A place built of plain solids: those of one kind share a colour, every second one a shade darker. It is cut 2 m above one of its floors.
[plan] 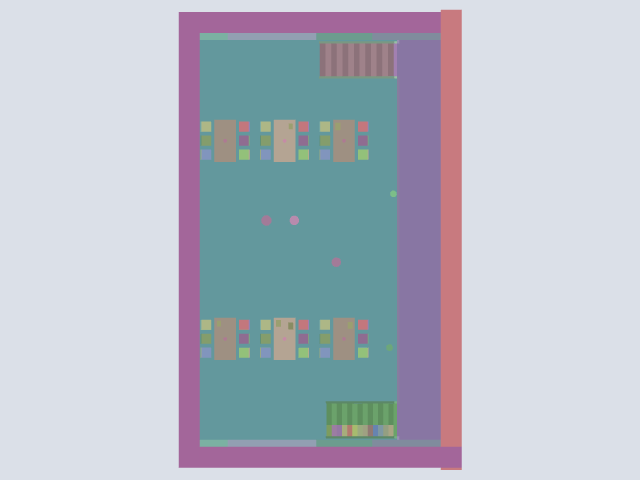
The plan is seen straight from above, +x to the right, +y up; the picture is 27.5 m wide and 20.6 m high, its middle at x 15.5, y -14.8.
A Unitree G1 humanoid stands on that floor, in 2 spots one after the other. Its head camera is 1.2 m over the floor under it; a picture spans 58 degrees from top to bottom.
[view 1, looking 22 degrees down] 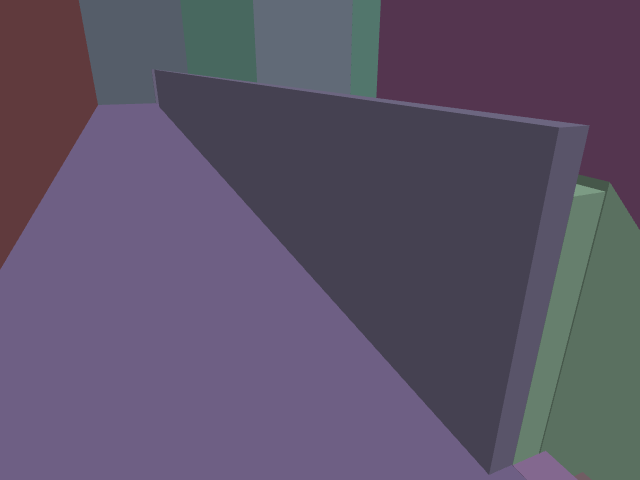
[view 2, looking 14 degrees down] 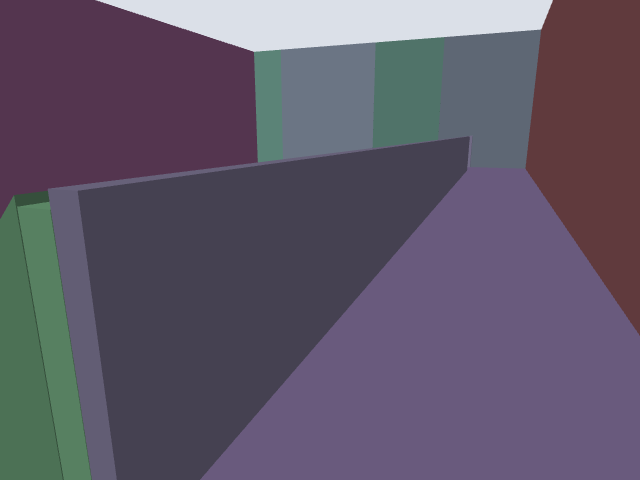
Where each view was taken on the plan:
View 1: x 19.78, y -7.07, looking -113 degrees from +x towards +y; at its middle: rail_guard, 2.42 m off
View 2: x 19.78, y -22.52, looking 112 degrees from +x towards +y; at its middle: rail_guard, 2.41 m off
